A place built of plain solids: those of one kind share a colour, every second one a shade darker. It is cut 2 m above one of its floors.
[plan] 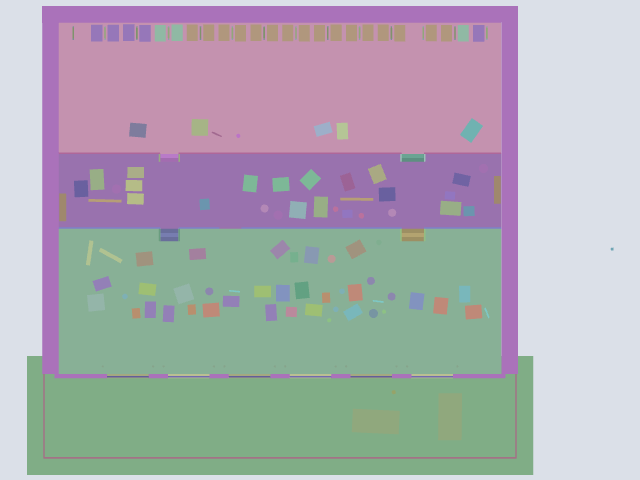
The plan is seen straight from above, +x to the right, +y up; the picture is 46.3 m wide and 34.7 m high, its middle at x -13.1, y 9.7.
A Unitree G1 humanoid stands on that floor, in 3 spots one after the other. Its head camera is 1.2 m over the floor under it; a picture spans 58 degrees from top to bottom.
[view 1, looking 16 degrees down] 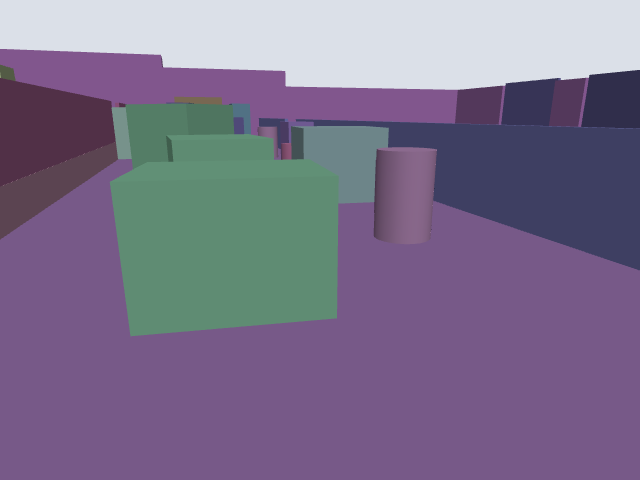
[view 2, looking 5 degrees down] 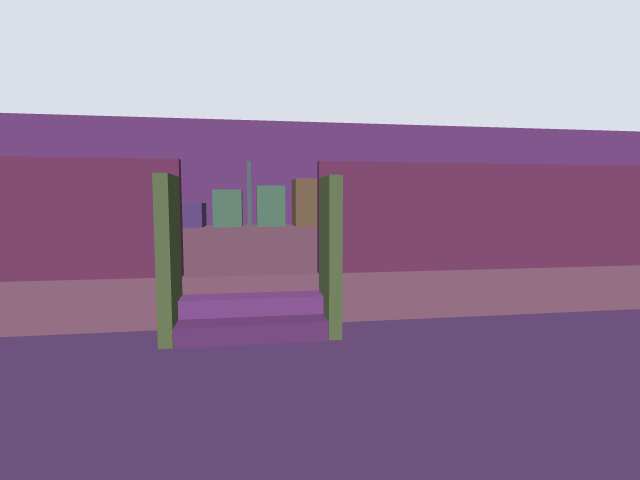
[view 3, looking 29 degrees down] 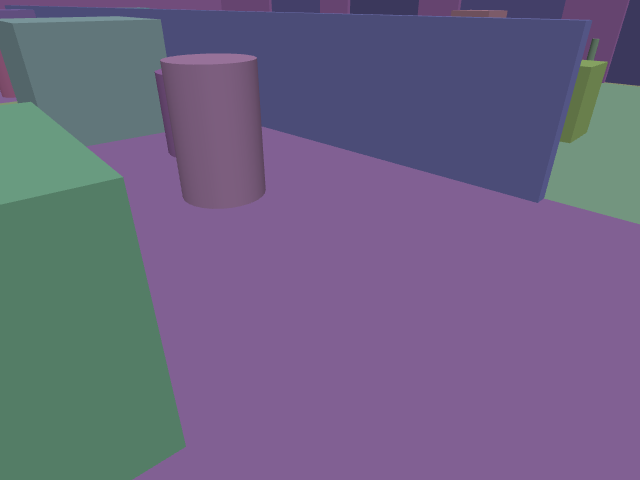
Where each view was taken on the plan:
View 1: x -20.99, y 14.05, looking -17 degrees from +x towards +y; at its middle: load_crate_mid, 2.50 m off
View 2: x -23.99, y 11.74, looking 81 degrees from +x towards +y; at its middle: rail_hub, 4.18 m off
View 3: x -19.59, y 13.57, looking -46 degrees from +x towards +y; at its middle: floor_mid_tile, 2.48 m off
